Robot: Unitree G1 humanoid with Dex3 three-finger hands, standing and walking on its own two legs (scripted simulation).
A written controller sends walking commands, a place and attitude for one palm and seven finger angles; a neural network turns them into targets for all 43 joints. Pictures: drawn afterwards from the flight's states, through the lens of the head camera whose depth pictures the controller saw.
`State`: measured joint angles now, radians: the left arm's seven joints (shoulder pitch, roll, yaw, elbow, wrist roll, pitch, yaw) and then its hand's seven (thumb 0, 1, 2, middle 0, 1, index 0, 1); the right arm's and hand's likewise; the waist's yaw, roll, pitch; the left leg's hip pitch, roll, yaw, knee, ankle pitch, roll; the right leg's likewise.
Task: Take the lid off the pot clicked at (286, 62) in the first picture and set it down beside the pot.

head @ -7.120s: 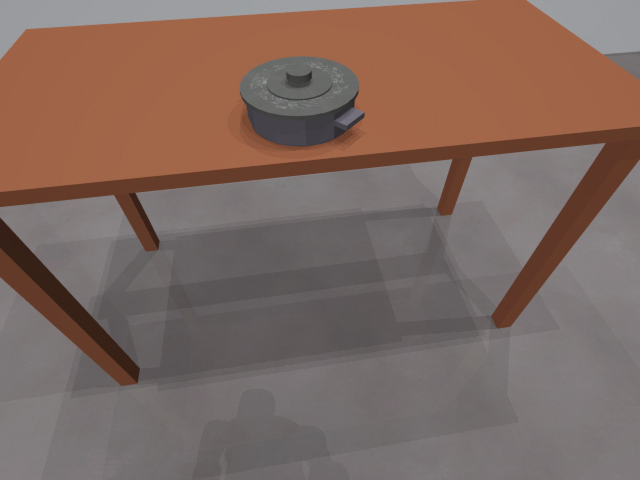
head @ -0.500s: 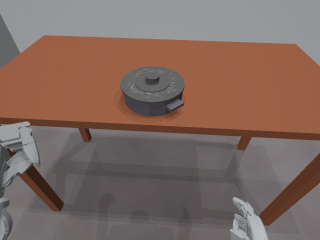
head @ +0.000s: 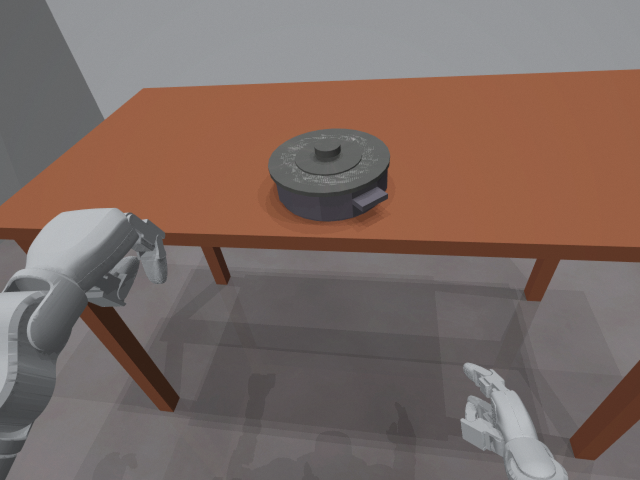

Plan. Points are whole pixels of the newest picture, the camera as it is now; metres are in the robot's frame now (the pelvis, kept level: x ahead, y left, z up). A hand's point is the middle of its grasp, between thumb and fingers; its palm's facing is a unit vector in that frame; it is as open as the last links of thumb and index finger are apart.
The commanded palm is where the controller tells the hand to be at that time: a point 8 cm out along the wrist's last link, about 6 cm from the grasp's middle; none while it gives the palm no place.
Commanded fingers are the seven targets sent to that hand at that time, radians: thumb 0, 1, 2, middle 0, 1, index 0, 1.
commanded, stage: reach forward and open the fingers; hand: left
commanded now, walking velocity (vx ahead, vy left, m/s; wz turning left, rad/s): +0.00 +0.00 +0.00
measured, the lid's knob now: (327, 147) +0.59 +0.09 +0.15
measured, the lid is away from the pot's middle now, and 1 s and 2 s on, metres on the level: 0.00 0.00 0.00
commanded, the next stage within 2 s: move the open hand above the knob in 0.58 s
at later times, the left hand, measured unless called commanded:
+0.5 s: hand (150, 238) +0.29 +0.24 +0.20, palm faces -0.08 -0.04 -1.00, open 9.6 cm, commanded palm +0.26 +0.24 +0.28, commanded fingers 0.00 -0.38 1.66 -0.87 -0.08 -0.87 -0.08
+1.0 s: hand (197, 198) +0.36 +0.22 +0.21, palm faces -0.13 -0.06 -0.99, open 10.0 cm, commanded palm +0.34 +0.21 +0.28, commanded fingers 0.00 -0.37 1.62 -0.86 -0.08 -0.86 -0.08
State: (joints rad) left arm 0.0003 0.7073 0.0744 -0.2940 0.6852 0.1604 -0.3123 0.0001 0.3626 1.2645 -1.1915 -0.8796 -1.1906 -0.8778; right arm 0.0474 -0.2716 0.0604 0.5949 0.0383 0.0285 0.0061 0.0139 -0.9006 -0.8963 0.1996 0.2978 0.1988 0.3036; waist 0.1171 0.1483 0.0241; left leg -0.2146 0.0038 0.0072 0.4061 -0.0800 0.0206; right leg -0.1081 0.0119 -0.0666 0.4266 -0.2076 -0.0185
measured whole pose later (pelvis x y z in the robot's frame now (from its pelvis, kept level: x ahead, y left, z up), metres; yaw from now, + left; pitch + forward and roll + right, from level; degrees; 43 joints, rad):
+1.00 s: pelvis +0.01 +0.01 +0.00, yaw -1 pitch -4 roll -1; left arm -0.59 0.62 -0.18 0.13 0.77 0.24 -0.50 0.00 -0.37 1.62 -0.88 -0.09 -0.88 -0.08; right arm 0.09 -0.28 0.04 0.62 0.06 0.01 0.02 0.01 -0.90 -0.90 0.20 0.30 0.20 0.30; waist 0.08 0.12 0.02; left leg -0.23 -0.01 0.02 0.36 -0.06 0.03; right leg -0.15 0.00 -0.05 0.41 -0.19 -0.01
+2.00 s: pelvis +0.06 +0.00 +0.01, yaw -2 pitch +2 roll +0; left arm -1.11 0.40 -0.35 0.72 0.85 0.35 -0.48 0.00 -0.36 1.62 -0.88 -0.08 -0.88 -0.08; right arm 0.19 -0.28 0.04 0.68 0.04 0.00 0.01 0.01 -0.90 -0.90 0.20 0.30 0.20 0.30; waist 0.00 0.08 -0.04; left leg -0.27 -0.02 0.04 0.34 -0.12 0.03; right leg -0.18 -0.01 -0.02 0.39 -0.25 -0.01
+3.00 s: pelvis +0.07 +0.01 +0.00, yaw -2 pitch +6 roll +0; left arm -1.32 0.37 -0.34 1.03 0.87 0.31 -0.45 0.00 -0.36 1.62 -0.88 -0.08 -0.88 -0.08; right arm 0.25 -0.28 0.01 0.71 0.04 0.00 0.01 0.01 -0.90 -0.90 0.20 0.30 0.20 0.30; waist -0.05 0.05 -0.07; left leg -0.32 -0.03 0.05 0.38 -0.15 0.05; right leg -0.23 -0.02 -0.01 0.40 -0.27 0.00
